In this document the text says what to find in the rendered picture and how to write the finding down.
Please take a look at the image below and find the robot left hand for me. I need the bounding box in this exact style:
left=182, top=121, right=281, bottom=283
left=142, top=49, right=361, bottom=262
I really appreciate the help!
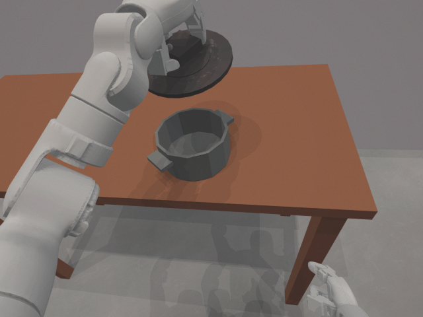
left=122, top=0, right=206, bottom=76

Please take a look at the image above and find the knob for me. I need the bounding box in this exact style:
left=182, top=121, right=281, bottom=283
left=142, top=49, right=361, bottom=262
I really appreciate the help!
left=165, top=30, right=203, bottom=67

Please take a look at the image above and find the pot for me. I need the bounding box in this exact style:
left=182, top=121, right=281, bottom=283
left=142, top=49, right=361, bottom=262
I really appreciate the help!
left=147, top=108, right=234, bottom=182

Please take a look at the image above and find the left robot upper arm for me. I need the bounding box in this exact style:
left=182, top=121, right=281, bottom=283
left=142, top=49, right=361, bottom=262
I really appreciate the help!
left=0, top=158, right=100, bottom=317

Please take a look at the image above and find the lid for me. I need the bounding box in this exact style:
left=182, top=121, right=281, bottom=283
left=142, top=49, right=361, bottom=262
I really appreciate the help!
left=147, top=30, right=233, bottom=98

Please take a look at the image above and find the robot right hand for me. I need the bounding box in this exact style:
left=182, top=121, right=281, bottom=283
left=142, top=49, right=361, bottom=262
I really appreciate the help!
left=307, top=262, right=358, bottom=317

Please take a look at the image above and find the robot left forearm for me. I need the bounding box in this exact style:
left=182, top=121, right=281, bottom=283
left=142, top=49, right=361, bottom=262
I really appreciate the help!
left=3, top=1, right=163, bottom=217

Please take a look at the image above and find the table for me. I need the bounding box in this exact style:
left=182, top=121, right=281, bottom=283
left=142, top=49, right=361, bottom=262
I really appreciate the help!
left=0, top=64, right=378, bottom=305

